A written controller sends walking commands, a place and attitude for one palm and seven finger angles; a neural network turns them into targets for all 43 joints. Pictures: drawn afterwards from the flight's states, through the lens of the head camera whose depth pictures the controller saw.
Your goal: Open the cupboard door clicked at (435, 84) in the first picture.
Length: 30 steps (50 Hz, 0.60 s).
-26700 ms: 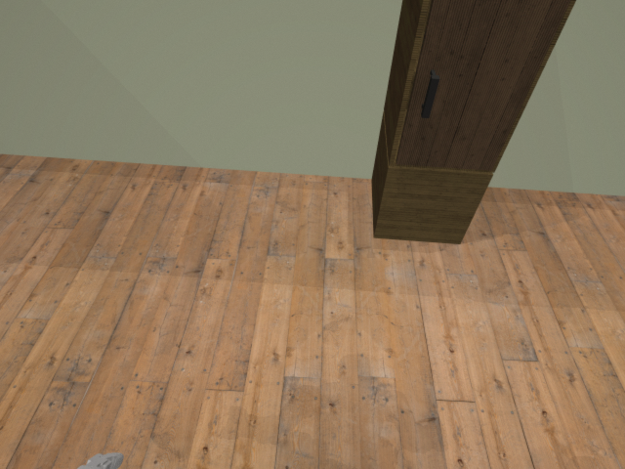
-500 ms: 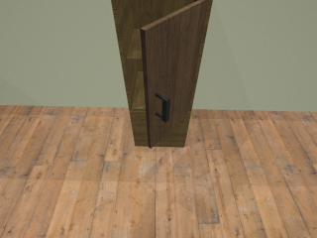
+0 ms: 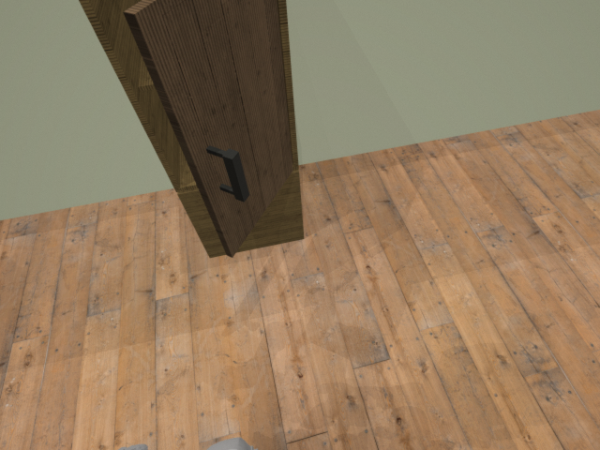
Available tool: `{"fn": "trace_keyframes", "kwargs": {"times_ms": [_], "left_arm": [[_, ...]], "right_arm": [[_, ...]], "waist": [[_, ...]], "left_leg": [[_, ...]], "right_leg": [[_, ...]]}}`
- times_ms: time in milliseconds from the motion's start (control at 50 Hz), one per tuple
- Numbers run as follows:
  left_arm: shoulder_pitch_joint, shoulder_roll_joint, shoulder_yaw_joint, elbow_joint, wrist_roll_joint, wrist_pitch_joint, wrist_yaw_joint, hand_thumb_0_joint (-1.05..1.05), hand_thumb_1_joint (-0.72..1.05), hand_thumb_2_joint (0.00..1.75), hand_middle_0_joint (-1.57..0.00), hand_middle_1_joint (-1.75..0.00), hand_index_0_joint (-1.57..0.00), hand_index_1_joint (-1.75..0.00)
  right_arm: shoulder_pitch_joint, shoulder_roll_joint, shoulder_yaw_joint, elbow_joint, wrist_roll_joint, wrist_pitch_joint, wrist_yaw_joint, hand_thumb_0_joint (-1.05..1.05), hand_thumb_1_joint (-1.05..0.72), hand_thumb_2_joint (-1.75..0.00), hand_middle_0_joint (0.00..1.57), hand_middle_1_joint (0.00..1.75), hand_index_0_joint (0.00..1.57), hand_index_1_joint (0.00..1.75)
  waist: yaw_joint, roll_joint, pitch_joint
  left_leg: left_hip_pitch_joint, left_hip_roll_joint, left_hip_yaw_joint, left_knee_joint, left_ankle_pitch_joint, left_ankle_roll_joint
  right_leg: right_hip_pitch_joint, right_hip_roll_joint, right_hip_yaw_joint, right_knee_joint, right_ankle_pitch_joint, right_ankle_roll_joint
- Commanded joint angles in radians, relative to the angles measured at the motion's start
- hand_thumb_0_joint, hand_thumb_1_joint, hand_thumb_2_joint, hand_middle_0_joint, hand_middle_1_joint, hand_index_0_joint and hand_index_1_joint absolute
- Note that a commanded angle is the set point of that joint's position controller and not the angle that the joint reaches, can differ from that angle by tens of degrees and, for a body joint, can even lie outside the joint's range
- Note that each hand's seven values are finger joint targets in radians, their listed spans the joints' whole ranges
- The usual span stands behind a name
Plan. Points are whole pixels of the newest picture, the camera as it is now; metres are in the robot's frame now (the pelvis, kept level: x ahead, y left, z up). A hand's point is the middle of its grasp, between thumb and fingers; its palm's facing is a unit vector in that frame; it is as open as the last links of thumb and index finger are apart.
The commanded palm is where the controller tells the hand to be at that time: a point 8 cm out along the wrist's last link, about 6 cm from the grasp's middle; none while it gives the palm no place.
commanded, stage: walk to a spot facing it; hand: left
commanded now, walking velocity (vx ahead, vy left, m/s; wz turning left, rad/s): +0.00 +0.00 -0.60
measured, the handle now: (228, 173) +0.58 +0.19 -0.05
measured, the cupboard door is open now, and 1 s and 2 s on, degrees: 51 51 51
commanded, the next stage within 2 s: none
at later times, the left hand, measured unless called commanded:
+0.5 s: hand (190, 439) +0.14 +0.19 -0.16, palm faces -0.22 -0.95 -0.20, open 7.4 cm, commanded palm none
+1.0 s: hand (257, 401) +0.20 +0.10 -0.15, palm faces -0.52 -0.83 -0.19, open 7.4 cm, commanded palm none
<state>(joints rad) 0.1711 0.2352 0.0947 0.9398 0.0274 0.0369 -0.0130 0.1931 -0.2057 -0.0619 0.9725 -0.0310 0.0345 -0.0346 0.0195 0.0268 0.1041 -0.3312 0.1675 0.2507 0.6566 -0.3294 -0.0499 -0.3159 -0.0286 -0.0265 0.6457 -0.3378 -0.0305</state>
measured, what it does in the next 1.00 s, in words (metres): steps on the spot, turning right: left foot, then right foot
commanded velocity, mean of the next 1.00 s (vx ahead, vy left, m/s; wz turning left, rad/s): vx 0.10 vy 0.00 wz -0.60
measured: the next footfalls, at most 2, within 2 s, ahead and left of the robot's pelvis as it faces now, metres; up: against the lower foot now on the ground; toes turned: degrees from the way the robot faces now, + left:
left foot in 0.36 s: +0.09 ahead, +0.13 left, +0.00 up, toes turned -12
right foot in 0.70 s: +0.00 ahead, -0.15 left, +0.00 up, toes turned -28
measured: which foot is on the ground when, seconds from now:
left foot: up 0.00-0.34, down 0.36-0.68, up 0.70-1.00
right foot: down 0.00-0.36, up 0.38-0.68, down 0.70-1.00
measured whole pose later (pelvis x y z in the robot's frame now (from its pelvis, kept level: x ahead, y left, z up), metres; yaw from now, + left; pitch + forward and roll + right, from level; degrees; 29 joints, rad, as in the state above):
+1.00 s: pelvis +0.05 -0.04 +0.02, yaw -34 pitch +1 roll +0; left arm 0.24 0.20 0.06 0.94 0.03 0.01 -0.02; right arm 0.21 -0.23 -0.07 0.89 -0.02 0.02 0.01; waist 0.01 -0.02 0.05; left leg -0.40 0.04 0.06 0.77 -0.41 -0.05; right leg -0.23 0.04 0.10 0.49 -0.29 -0.03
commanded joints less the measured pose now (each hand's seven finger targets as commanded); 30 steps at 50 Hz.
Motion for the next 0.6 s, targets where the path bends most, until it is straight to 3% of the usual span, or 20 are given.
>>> {"fn": "trace_keyframes", "kwargs": {"times_ms": [0, 20, 60, 80, 120, 240, 260, 300, 320, 340, 360, 380, 420, 460, 480, 540, 580], "left_arm": [[0.148, 0.221, 0.045, -0.019, 0.0, -0.016, 0.031, 0.0, 0.9, 0.9, -0.2, -0.3, -0.2, -0.3], [0.094, 0.193, 0.042, -0.029, 0.002, -0.017, 0.037, 0.0, 0.9, 0.9, -0.2, -0.3, -0.2, -0.3], [0.056, 0.157, 0.032, -0.05, 0.0, -0.021, 0.044, 0.0, 0.9, 0.9, -0.2, -0.3, -0.2, -0.3], [0.057, 0.156, 0.033, -0.053, 0.001, -0.023, 0.048, 0.0, 0.9, 0.9, -0.2, -0.3, -0.2, -0.3], [0.083, 0.166, 0.034, -0.054, 0.0, -0.023, 0.046, 0.0, 0.9, 0.9, -0.2, -0.3, -0.2, -0.3], [0.072, 0.18, 0.04, -0.069, 0.004, -0.017, 0.039, 0.0, 0.9, 0.9, -0.2, -0.3, -0.2, -0.3], [0.052, 0.176, 0.04, -0.075, 0.003, -0.016, 0.038, 0.0, 0.9, 0.9, -0.2, -0.3, -0.2, -0.3], [0.004, 0.161, 0.035, -0.089, -0.007, -0.011, 0.032, 0.0, 0.9, 0.9, -0.2, -0.3, -0.2, -0.3], [0.005, 0.113, 0.027, -0.107, -0.014, -0.007, 0.027, 0.0, 0.9, 0.9, -0.2, -0.3, -0.2, -0.3], [0.022, 0.068, 0.013, -0.131, -0.017, -0.007, 0.01, 0.0, 0.9, 0.9, -0.2, -0.3, -0.2, -0.3], [-0.003, 0.099, 0.016, -0.15, -0.007, -0.011, 0.001, 0.0, 0.9, 0.9, -0.2, -0.3, -0.2, -0.3], [-0.004, 0.102, 0.021, -0.133, 0.008, -0.008, -0.001, 0.0, 0.9, 0.9, -0.2, -0.3, -0.2, -0.3], [0.006, 0.091, 0.023, -0.116, 0.001, -0.004, -0.017, 0.0, 0.9, 0.9, -0.2, -0.3, -0.2, -0.3], [0.005, 0.066, 0.012, -0.116, -0.004, 0.003, -0.025, 0.0, 0.9, 0.9, -0.2, -0.3, -0.2, -0.3], [-0.011, 0.061, 0.01, -0.12, -0.005, 0.002, -0.026, 0.0, 0.9, 0.9, -0.2, -0.3, -0.2, -0.3], [-0.064, 0.043, -0.004, -0.133, -0.008, 0.0, -0.03, 0.0, 0.9, 0.9, -0.2, -0.3, -0.2, -0.3], [-0.057, 0.053, -0.006, -0.131, -0.007, -0.008, -0.03, 0.0, 0.9, 0.9, -0.2, -0.3, -0.2, -0.3]], "right_arm": [[-0.092, -0.106, -0.029, -0.134, 0.013, 0.004, 0.001, 0.0, -0.9, -0.9, 0.2, 0.3, 0.2, 0.3], [-0.1, -0.101, -0.029, -0.132, 0.013, 0.002, -0.002, 0.0, -0.9, -0.9, 0.2, 0.3, 0.2, 0.3], [-0.087, -0.094, -0.022, -0.127, 0.013, -0.001, -0.001, 0.0, -0.9, -0.9, 0.2, 0.3, 0.2, 0.3], [-0.076, -0.088, -0.02, -0.125, 0.016, -0.004, -0.001, 0.0, -0.9, -0.9, 0.2, 0.3, 0.2, 0.3], [-0.094, -0.074, -0.015, -0.132, 0.02, -0.002, -0.002, 0.0, -0.9, -0.9, 0.2, 0.3, 0.2, 0.3], [-0.087, -0.079, -0.014, -0.164, 0.028, -0.012, -0.007, 0.0, -0.9, -0.9, 0.2, 0.3, 0.2, 0.3], [-0.061, -0.078, -0.014, -0.16, 0.029, -0.016, -0.009, 0.0, -0.9, -0.9, 0.2, 0.3, 0.2, 0.3], [0.034, -0.088, -0.013, -0.135, 0.031, -0.026, -0.014, 0.0, -0.9, -0.9, 0.2, 0.3, 0.2, 0.3], [0.075, -0.15, -0.02, -0.128, 0.021, -0.038, -0.018, 0.0, -0.9, -0.9, 0.2, 0.3, 0.2, 0.3], [0.086, -0.246, -0.036, -0.141, 0.006, -0.041, -0.02, 0.0, -0.9, -0.9, 0.2, 0.3, 0.2, 0.3], [0.083, -0.261, -0.034, -0.162, 0.0, -0.032, -0.025, 0.0, -0.9, -0.9, 0.2, 0.3, 0.2, 0.3], [0.062, -0.224, -0.02, -0.164, -0.007, -0.04, -0.022, 0.0, -0.9, -0.9, 0.2, 0.3, 0.2, 0.3], [-0.001, -0.182, -0.006, -0.181, -0.005, -0.041, -0.021, 0.0, -0.9, -0.9, 0.2, 0.3, 0.2, 0.3], [0.007, -0.168, -0.002, -0.173, -0.004, -0.042, -0.02, 0.0, -0.9, -0.9, 0.2, 0.3, 0.2, 0.3], [0.027, -0.171, -0.006, -0.169, -0.005, -0.041, -0.02, 0.0, -0.9, -0.9, 0.2, 0.3, 0.2, 0.3], [0.086, -0.194, -0.019, -0.138, -0.005, -0.036, -0.012, 0.0, -0.9, -0.9, 0.2, 0.3, 0.2, 0.3], [0.094, -0.213, -0.03, -0.134, -0.004, -0.03, -0.006, 0.0, -0.9, -0.9, 0.2, 0.3, 0.2, 0.3]], "waist": [[0.063, -0.246, -0.092], [0.037, -0.258, -0.085], [0.014, -0.203, -0.121], [0.011, -0.175, -0.162], [0.024, -0.127, -0.169], [0.011, -0.163, -0.149], [-0.007, -0.149, -0.153], [-0.058, -0.118, -0.164], [-0.072, 0.049, -0.179], [-0.061, 0.31, -0.164], [-0.064, 0.203, -0.122], [-0.044, 0.166, -0.127], [-0.008, 0.164, -0.095], [-0.007, 0.177, -0.122], [-0.02, 0.159, -0.128], [-0.055, 0.189, -0.136], [-0.057, 0.21, -0.145]], "left_leg": [[-0.265, -0.085, -0.207, 0.467, -0.265, 0.007], [-0.296, -0.078, -0.241, 0.504, -0.215, 0.004], [-0.268, -0.082, -0.256, 0.479, -0.148, -0.005], [-0.238, -0.089, -0.249, 0.431, -0.143, -0.009], [-0.207, -0.115, -0.24, 0.361, -0.128, -0.011], [-0.117, -0.146, -0.26, 0.153, -0.115, 0.003], [-0.067, -0.15, -0.263, 0.072, -0.089, 0.007], [0.146, -0.145, -0.264, -0.171, 0.072, 0.014], [0.291, -0.002, -0.407, -0.313, 0.108, 0.059], [0.343, 0.267, -0.665, -0.389, 0.242, 0.177], [0.191, 0.35, -0.691, -0.389, 0.244, 0.262], [0.164, 0.307, -0.661, -0.373, 0.294, 0.26], [0.139, 0.189, -0.438, -0.338, 0.381, 0.203], [0.201, 0.13, -0.292, -0.295, 0.517, 0.174], [0.222, 0.128, -0.262, -0.276, 0.562, 0.17], [0.219, 0.14, -0.21, -0.248, 0.56, 0.163], [0.227, 0.155, -0.198, -0.201, 0.55, 0.148]], "right_leg": [[0.173, -0.303, 0.478, -0.315, 0.419, -0.206], [0.19, -0.261, 0.453, -0.279, 0.474, -0.205], [0.225, -0.209, 0.367, -0.222, 0.618, -0.187], [0.263, -0.198, 0.354, -0.201, 0.668, -0.183], [0.268, -0.183, 0.362, -0.201, 0.707, -0.182], [0.214, -0.165, 0.439, -0.211, 0.646, -0.178], [0.191, -0.15, 0.44, -0.197, 0.644, -0.165], [0.045, -0.09, 0.406, -0.143, 0.508, -0.096], [-0.12, 0.012, 0.326, -0.049, 0.261, -0.039], [-0.283, 0.124, 0.137, 0.181, -0.224, 0.031], [-0.26, 0.074, 0.098, 0.383, -0.294, 0.052], [-0.266, 0.059, 0.108, 0.487, -0.264, 0.057], [-0.27, 0.023, 0.078, 0.576, -0.145, 0.077], [-0.26, 0.01, 0.03, 0.505, -0.108, 0.086], [-0.245, 0.007, 0.006, 0.44, -0.116, 0.087], [-0.136, 0.015, -0.05, 0.208, -0.109, 0.073], [-0.07, 0.032, -0.076, 0.082, -0.097, 0.058]]}}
